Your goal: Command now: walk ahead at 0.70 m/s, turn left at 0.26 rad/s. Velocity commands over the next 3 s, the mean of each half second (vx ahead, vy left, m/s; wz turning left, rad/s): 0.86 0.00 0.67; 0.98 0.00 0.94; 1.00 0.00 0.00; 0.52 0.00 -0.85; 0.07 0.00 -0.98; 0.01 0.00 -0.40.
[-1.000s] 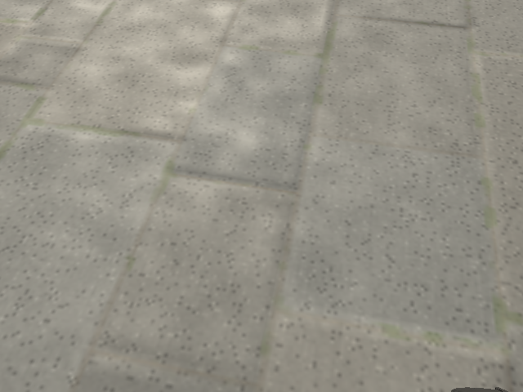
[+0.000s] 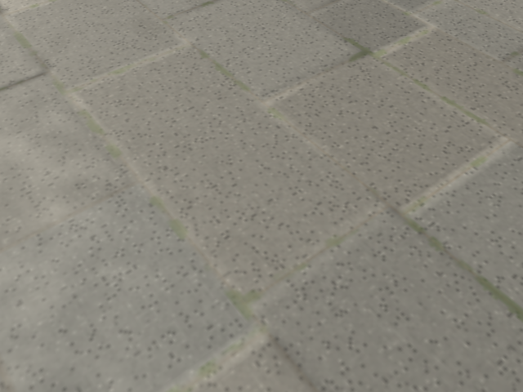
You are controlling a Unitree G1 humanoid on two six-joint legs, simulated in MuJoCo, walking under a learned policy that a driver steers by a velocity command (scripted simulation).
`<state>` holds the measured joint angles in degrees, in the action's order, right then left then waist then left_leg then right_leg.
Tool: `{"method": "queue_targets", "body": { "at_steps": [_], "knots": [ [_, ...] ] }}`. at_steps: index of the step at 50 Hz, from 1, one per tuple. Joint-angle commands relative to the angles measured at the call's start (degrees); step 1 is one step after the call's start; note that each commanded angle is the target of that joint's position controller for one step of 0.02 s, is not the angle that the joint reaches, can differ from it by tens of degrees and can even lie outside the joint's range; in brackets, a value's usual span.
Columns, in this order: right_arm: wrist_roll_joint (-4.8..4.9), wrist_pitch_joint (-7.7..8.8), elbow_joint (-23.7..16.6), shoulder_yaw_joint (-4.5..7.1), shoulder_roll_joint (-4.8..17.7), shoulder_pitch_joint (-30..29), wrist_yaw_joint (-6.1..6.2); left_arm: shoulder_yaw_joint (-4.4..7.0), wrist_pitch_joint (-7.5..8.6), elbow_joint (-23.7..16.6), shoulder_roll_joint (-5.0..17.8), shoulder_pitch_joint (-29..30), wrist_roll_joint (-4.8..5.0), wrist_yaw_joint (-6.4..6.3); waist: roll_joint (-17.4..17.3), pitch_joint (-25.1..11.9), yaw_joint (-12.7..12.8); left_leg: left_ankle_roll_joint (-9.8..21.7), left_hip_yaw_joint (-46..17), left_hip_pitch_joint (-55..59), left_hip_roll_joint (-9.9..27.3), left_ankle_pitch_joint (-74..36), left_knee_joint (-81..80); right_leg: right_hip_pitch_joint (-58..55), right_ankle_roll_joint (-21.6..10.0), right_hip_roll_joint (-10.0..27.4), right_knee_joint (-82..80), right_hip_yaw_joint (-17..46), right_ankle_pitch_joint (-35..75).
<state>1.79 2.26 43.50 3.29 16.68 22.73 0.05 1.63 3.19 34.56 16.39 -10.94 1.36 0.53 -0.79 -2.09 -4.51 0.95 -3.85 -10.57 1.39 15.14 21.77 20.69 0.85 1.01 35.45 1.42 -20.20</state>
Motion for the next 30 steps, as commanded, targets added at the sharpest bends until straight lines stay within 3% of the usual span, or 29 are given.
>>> {"method": "queue_targets", "body": {
  "at_steps": [1,2,3,4,5,6,7,8,11,14,17,18,20,21,22,23,24,25,26,27,28,29,30],
  "knots": [
    [0.53,1.14,-6.31,1.43,8.20,-8.26,-0.49,2.60,2.26,-1.08,6.03,-6.22,0.94,-0.48,-5.01,3.33,9.21,8.25,-12.60,-18.76,6.86,11.42,-4.17,-21.39,-1.33,-1.42,-12.24,-2.92,8.57],
    [0.16,1.85,-7.77,0.25,4.26,-11.10,-0.78,3.50,2.27,0.47,7.73,-14.46,0.86,-1.14,-2.34,-0.27,13.72,4.87,-10.03,-28.55,2.95,11.86,6.60,-34.39,-2.53,4.34,-12.03,2.93,5.85],
    [-0.11,2.96,-10.21,-1.36,-1.50,-12.03,-1.03,4.38,2.19,0.79,12.35,-21.69,-0.95,-1.63,10.50,-5.81,15.66,1.29,-3.52,-38.66,-2.31,13.73,29.58,-43.23,-6.12,18.53,-16.51,21.99,-8.92],
    [1.98,3.89,-12.39,-0.80,1.43,-10.97,-0.68,5.14,2.51,0.78,14.40,-19.82,-1.92,-0.91,14.14,-3.94,13.49,1.07,-4.81,-46.99,-0.07,12.25,40.71,-36.79,-12.22,25.17,-21.07,35.80,-25.08],
    [2.57,3.57,-12.15,-0.07,4.21,-11.60,-0.69,4.19,3.08,0.20,10.76,-16.45,-1.38,-0.68,11.54,1.27,12.31,0.93,-5.25,-51.41,2.32,7.69,46.98,-34.77,-12.18,23.32,-22.31,33.33,-27.19],
    [1.80,3.02,-11.42,0.16,4.61,-11.35,-0.90,3.36,3.36,0.41,8.03,-14.65,-1.35,-0.59,11.16,4.03,11.16,0.82,-4.66,-52.92,2.96,2.94,49.80,-32.70,-10.86,20.93,-22.73,26.99,-21.18],
    [0.89,2.43,-10.36,0.25,4.40,-10.33,-1.07,2.86,3.34,0.49,6.51,-12.82,-1.73,-0.50,9.45,4.49,9.57,0.54,-4.23,-51.36,4.24,-0.09,51.45,-29.94,-9.84,18.92,-23.48,21.38,-14.99],
    [0.72,1.82,-9.91,0.29,3.97,-10.18,-1.48,2.52,3.27,1.12,5.17,-11.58,-1.92,-0.44,8.59,6.56,8.31,0.31,-4.36,-50.03,5.21,-2.63,51.54,-26.61,-8.84,17.28,-24.48,16.12,-8.33],
    [0.90,0.35,-9.11,0.02,2.42,-10.58,-2.12,2.35,3.76,3.14,4.11,-11.07,-2.16,-0.71,6.42,8.89,6.79,-0.65,-3.38,-47.01,5.30,-9.56,53.42,-21.35,-6.80,14.19,-26.95,3.44,5.88],
    [0.61,-0.02,-10.55,-0.37,1.96,-15.22,-2.42,2.08,3.90,5.15,3.48,-10.46,-2.76,-1.19,5.14,12.44,6.52,-0.90,0.33,-44.08,4.07,-15.65,45.82,-17.13,-5.37,11.50,-29.33,-6.68,14.55],
    [0.56,0.64,-12.39,-1.29,0.57,-22.04,-4.16,2.33,3.61,7.57,5.31,-13.01,-2.44,-1.81,2.63,14.52,8.47,1.56,6.92,-38.58,3.17,-19.35,32.43,-18.12,-3.05,11.02,-30.65,-12.69,22.32],
    [0.77,0.97,-13.10,-1.57,0.01,-23.87,-4.88,2.55,3.34,8.19,6.69,-13.43,-2.34,-2.05,2.60,14.71,8.43,2.96,9.12,-35.79,2.24,-18.86,27.93,-19.19,-2.15,11.29,-29.89,-14.35,30.43],
    [1.30,1.30,-14.31,-0.93,1.69,-25.28,-5.53,3.33,2.53,9.05,10.96,-14.35,-2.49,-2.81,6.02,11.32,6.60,5.71,14.45,-27.55,-2.48,-15.69,23.84,-23.59,-1.27,12.33,-23.88,-16.26,63.18],
    [1.69,1.10,-14.22,-0.15,3.44,-22.81,-5.46,3.75,1.73,9.13,12.89,-14.18,-2.35,-3.33,9.01,8.40,3.99,6.83,15.81,-24.04,-4.77,-12.66,23.62,-26.87,-1.23,13.26,-18.45,-16.54,77.97],
    [1.99,0.61,-13.10,1.01,5.80,-16.41,-5.28,4.21,0.88,8.57,14.57,-12.56,-2.25,-3.69,11.82,4.35,-0.38,8.22,15.89,-17.46,-6.31,-9.04,23.94,-28.22,-1.67,14.54,-9.80,-16.41,88.63],
    [1.99,-0.18,-10.65,2.92,9.81,-5.49,-4.86,4.63,0.45,7.36,15.83,-9.79,-2.15,-3.52,12.87,-1.44,-6.21,10.14,14.60,-4.21,-7.23,-6.64,24.12,-25.04,-2.78,15.20,2.46,-15.48,92.76],
    [1.51,-1.01,-6.71,5.34,14.16,8.68,-3.87,4.53,0.92,5.73,15.24,-6.74,-1.66,-3.05,9.56,-7.13,-12.83,12.66,9.44,17.23,-6.81,-10.16,17.05,-13.62,-2.95,12.59,20.36,-14.52,82.40],
    [1.44,-1.98,-3.87,4.96,14.50,10.24,-2.45,2.06,2.54,4.97,6.01,-7.13,-2.56,-2.22,-5.10,-3.96,-8.61,14.05,-3.14,28.89,-0.80,-6.38,18.10,6.63,-1.42,2.87,43.52,-11.30,6.36],
    [-0.55,-0.48,-7.91,4.84,17.77,4.81,-2.37,-0.35,5.45,-0.32,0.41,-13.45,-0.69,-1.45,-17.94,-14.65,0.69,27.46,-38.08,41.44,11.08,10.68,6.90,25.91,-0.22,-5.26,61.48,1.15,-14.00],
    [-1.02,0.43,-8.77,4.39,12.92,5.89,-2.02,0.39,7.78,-2.52,7.07,-4.89,0.36,-1.02,-6.96,-16.36,-4.86,25.58,-47.57,39.09,12.83,24.79,-5.57,30.14,-2.51,-2.59,57.81,9.10,-5.89],
    [-1.52,1.65,-8.35,3.93,11.51,4.79,-2.00,0.69,8.36,-4.01,8.05,-0.74,1.90,-1.07,0.10,-6.72,-2.22,22.57,-45.48,29.25,12.35,24.23,-9.27,30.01,-3.45,-0.85,52.06,8.46,-2.01],
    [-1.47,2.51,-8.77,3.54,10.40,0.19,-2.30,0.54,8.17,-2.95,7.15,-1.23,0.76,-1.46,8.44,-0.69,2.40,20.73,-40.76,17.28,10.63,18.09,-9.59,25.58,-3.16,1.59,46.36,8.51,0.98],
    [-1.70,2.97,-9.50,3.03,9.02,-3.71,-2.22,0.70,7.37,-1.88,6.63,-3.12,-0.54,-1.54,7.79,2.02,5.43,20.42,-35.59,9.14,7.62,12.23,-9.40,21.55,-2.16,2.93,42.62,9.11,2.02]
  ]
}}
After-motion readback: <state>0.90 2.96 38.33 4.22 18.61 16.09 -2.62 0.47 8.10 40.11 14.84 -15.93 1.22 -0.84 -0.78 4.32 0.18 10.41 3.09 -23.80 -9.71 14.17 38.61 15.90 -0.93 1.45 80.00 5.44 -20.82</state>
